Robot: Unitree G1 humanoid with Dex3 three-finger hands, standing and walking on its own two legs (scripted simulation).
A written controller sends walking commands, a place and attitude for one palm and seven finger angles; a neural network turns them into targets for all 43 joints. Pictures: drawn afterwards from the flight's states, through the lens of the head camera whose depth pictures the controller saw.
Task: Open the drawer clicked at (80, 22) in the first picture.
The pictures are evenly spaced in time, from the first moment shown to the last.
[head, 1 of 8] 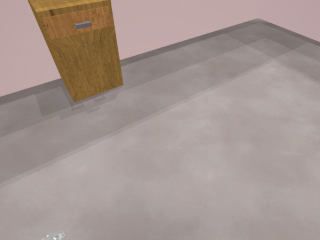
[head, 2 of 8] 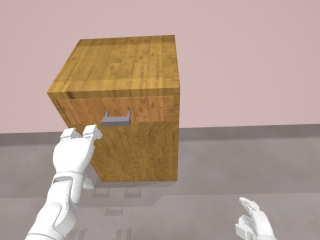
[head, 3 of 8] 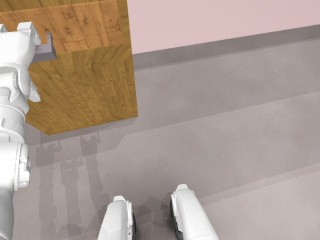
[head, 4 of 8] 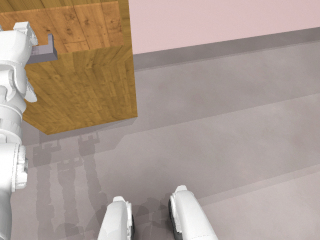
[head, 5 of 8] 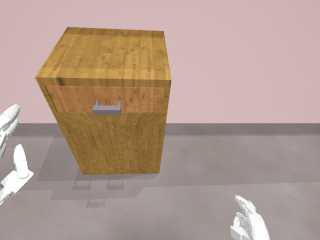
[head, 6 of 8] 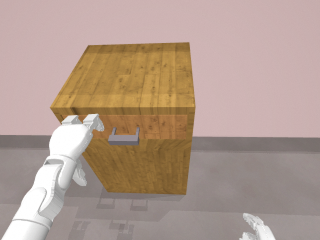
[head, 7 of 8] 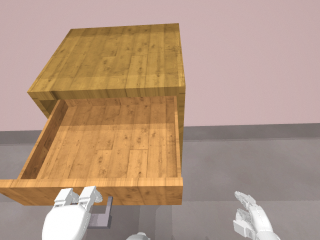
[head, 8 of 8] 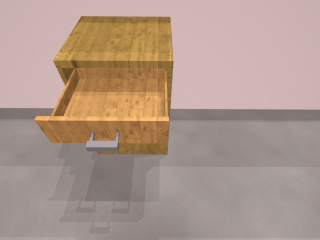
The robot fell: no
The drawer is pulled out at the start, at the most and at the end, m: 0.00 0.30 0.30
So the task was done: yes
